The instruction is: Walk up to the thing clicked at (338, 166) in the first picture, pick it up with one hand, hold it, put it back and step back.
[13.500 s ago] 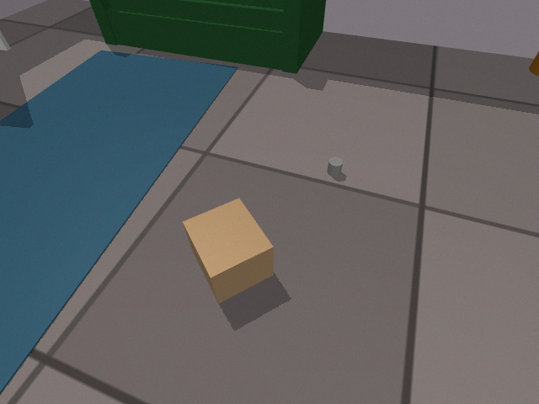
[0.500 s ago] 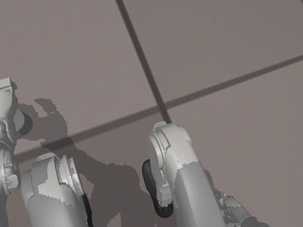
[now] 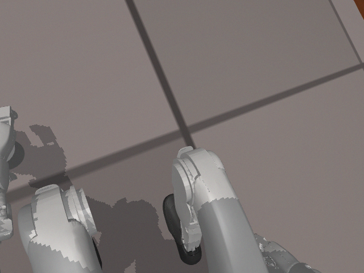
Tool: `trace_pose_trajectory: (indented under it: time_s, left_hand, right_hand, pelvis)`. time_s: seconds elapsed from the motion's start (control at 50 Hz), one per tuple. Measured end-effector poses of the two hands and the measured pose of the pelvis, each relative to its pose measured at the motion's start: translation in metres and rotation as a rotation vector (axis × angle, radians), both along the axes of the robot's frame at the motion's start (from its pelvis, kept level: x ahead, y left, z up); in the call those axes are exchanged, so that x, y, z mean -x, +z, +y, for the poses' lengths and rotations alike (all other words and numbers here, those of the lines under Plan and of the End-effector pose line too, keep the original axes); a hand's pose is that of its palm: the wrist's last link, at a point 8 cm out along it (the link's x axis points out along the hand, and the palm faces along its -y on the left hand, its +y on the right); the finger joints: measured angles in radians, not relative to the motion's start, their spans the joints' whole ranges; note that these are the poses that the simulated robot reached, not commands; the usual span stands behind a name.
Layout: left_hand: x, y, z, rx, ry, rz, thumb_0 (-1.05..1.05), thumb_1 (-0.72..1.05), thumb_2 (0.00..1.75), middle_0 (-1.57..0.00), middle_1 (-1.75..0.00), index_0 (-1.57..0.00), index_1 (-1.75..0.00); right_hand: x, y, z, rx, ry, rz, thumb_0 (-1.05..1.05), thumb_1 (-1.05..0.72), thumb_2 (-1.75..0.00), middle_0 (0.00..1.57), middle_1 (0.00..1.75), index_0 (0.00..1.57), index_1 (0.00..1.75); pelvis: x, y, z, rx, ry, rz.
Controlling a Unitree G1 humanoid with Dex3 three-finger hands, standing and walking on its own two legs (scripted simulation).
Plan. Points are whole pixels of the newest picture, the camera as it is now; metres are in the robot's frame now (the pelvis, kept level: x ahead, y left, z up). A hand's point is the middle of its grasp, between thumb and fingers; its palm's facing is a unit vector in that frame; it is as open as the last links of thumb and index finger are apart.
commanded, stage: rest palm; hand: left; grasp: from above
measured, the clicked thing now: (0, 152) +0.42 +0.29 -0.26
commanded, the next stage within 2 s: close in 0.46 s
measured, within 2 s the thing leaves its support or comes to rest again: neither
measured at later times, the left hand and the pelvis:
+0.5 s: hand out of the picture +0.41 +0.30 -0.24, palm faces -0.49 -0.18 -0.86, open 14.2 cm; pelvis +0.00 +0.00 +0.00, yaw -1 degrees
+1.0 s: hand out of the picture +0.41 +0.31 -0.24, palm faces -0.43 -0.18 -0.88, open 13.8 cm; pelvis -0.01 +0.00 +0.00, yaw -2 degrees
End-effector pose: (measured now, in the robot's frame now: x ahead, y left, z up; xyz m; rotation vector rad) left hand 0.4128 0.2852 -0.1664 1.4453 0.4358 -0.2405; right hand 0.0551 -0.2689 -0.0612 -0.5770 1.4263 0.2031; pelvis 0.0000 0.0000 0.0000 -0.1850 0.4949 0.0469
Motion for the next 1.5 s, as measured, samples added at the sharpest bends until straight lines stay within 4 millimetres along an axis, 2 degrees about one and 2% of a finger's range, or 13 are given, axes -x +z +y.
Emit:
trace_pose_trajectory:
  time_s: [0.1, 0.2, 0.3, 0.4, 0.56, 0.68, 0.74, 0.84, 0.96, 1.1, 1.3, 1.4, 1.5]
  left_hand:
    - [-0.001, -0.003, -0.002, -0.037, 0.019, -0.02, 0.0, -0.51, 1.0, -0.08, -0.96, -0.07, -0.96]
    - [-0.009, -0.005, 0.004, -0.042, 0.099, -0.022, 0.0, -0.51, 0.99, -0.08, -0.97, -0.07, -0.97]
    - [-0.012, -0.009, 0.02, -0.036, 0.189, 0.02, 0.0, -0.51, 0.97, -0.08, -0.99, -0.07, -0.98]
    - [-0.007, -0.014, 0.027, -0.037, 0.173, 0.089, 0.0, -0.52, 0.96, -0.07, -1.01, -0.07, -1.0]
    - [-0.002, -0.017, 0.013, 0.023, 0.07, 0.074, 0.0, -0.5, 0.95, -0.08, -1.02, -0.08, -1.01]
    - [-0.002, -0.016, -0.004, 0.004, -0.019, 0.004, 0.0, -0.46, 0.94, -0.09, -1.01, -0.1, -1.0]
    - [-0.003, -0.013, -0.006, -0.028, -0.032, -0.028, 0.0, -0.43, 0.92, -0.11, -1.0, -0.12, -0.98]
    - [-0.008, -0.007, 0.002, -0.085, 0.053, -0.058, 0.0, -0.41, 0.9, -0.12, -0.99, -0.14, -0.97]
    - [-0.009, -0.01, 0.019, -0.05, 0.223, 0.021, 0.0, -0.45, 0.89, -0.12, -1.0, -0.14, -0.97]
    - [-0.005, -0.018, 0.032, -0.021, 0.2, 0.108, 0.0, -0.41, 0.86, -0.14, -1.02, -0.15, -0.98]
    - [-0.004, -0.015, 0.013, 0.006, 0.014, 0.049, 0.0, -0.33, 0.83, -0.18, -1.0, -0.2, -0.96]
    - [-0.001, -0.014, 0.004, -0.03, -0.016, -0.002, 0.0, -0.29, 0.8, -0.22, -0.96, -0.24, -0.92]
    - [-0.001, -0.013, 0.003, -0.064, 0.029, -0.02, 0.0, -0.27, 0.78, -0.24, -0.92, -0.27, -0.88]
  right_hand:
    - [-0.013, 0.002, 0.002, -0.019, 0.039, -0.03, 0.0, -0.9, -0.9, 0.2, 0.3, 0.2, 0.3]
    - [-0.016, 0.001, 0.006, -0.048, 0.062, -0.042, 0.0, -0.9, -0.9, 0.2, 0.3, 0.2, 0.3]
    - [-0.007, -0.001, 0.008, -0.063, 0.043, -0.028, 0.0, -0.9, -0.9, 0.2, 0.3, 0.2, 0.3]
    - [0.008, -0.004, 0.015, -0.089, 0.02, 0.027, 0.0, -0.91, -0.9, 0.2, 0.3, 0.2, 0.3]
    - [0.02, -0.002, 0.023, -0.11, 0.04, 0.073, 0.0, -0.91, -0.9, 0.2, 0.3, 0.2, 0.3]
    - [0.016, 0.005, 0.015, -0.072, 0.052, 0.039, 0.0, -0.9, -0.9, 0.2, 0.3, 0.2, 0.3]
    - [0.013, 0.009, 0.01, -0.056, 0.051, 0.018, 0.0, -0.9, -0.9, 0.2, 0.3, 0.2, 0.3]
    - [0.008, 0.018, 0.004, -0.05, 0.053, -0.004, 0.0, -0.9, -0.9, 0.2, 0.3, 0.2, 0.3]
    - [0.005, 0.022, 0.002, -0.051, 0.055, -0.029, 0.0, -0.9, -0.9, 0.2, 0.3, 0.2, 0.3]
    - [0.013, 0.013, 0.01, -0.069, 0.051, 0.022, 0.0, -0.91, -0.9, 0.2, 0.3, 0.2, 0.3]
    - [0.009, 0.005, 0.023, -0.097, 0.084, 0.036, 0.0, -0.9, -0.9, 0.2, 0.3, 0.2, 0.3]
    - [0.006, 0.009, 0.019, -0.08, 0.08, 0.005, 0.0, -0.9, -0.9, 0.2, 0.3, 0.2, 0.3]
    - [0.008, 0.018, 0.012, -0.061, 0.073, -0.003, 0.0, -0.9, -0.9, 0.2, 0.3, 0.2, 0.3]
  pelvis:
    - [0.001, 0.0, 0.002, 0.006, -0.002, 0.001]
    - [0.002, -0.001, 0.003, 0.01, -0.004, -0.005]
    - [0.002, -0.003, 0.004, 0.015, -0.003, -0.007]
    - [0.0, -0.002, 0.004, 0.017, -0.002, -0.008]
    - [0.001, 0.001, 0.002, 0.021, -0.006, -0.029]
    - [0.004, 0.0, 0.002, 0.027, -0.014, -0.048]
    - [0.006, 0.001, 0.003, 0.03, -0.018, -0.048]
    - [0.006, 0.004, 0.003, 0.029, -0.02, -0.032]
    - [0.006, 0.005, 0.005, 0.032, -0.016, -0.02]
    - [0.005, 0.003, 0.004, 0.029, -0.007, -0.028]
    - [0.004, 0.004, 0.003, 0.036, -0.014, -0.045]
    - [0.006, 0.006, 0.003, 0.035, -0.019, -0.051]
    - [0.008, 0.008, 0.004, 0.034, -0.021, -0.042]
